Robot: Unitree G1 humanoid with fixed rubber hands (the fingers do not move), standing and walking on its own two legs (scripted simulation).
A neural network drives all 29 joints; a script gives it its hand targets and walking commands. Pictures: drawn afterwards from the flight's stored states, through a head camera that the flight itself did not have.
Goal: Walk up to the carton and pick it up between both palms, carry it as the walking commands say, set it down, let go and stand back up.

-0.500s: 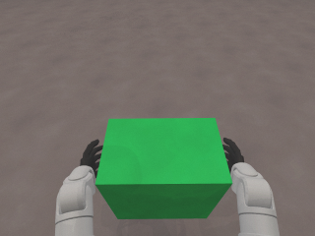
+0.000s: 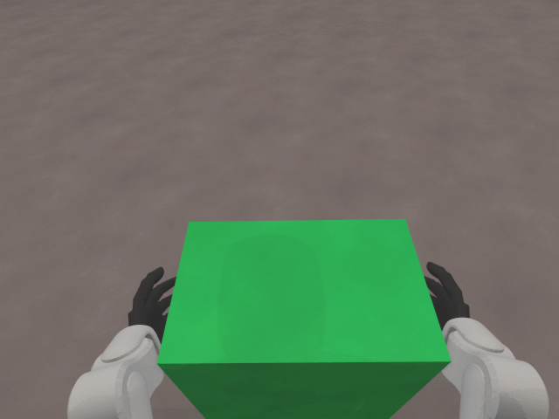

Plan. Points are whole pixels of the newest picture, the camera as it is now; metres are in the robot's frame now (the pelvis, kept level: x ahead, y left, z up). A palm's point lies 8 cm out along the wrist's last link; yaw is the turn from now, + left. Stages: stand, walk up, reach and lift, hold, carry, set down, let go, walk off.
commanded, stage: carry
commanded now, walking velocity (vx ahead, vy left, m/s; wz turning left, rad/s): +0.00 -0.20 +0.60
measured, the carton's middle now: (296, 330) +0.25 -0.01 +0.03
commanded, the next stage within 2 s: none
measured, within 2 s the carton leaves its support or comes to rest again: neither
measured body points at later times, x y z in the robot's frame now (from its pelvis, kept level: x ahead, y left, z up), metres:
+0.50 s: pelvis +0.00 -0.06 +0.01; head +0.00 -0.06 +0.46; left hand +0.17 +0.18 +0.08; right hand +0.27 -0.18 +0.08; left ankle -0.02 +0.08 -0.73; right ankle +0.05 -0.19 -0.71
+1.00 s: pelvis +0.01 -0.13 +0.00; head +0.01 -0.12 +0.45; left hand +0.09 +0.15 +0.06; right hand +0.31 -0.14 +0.07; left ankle -0.04 -0.04 -0.73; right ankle +0.08 -0.24 -0.67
